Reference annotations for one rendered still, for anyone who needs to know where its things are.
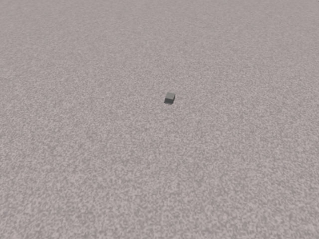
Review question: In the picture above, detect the small box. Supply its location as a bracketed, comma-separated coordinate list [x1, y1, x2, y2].
[165, 92, 175, 104]

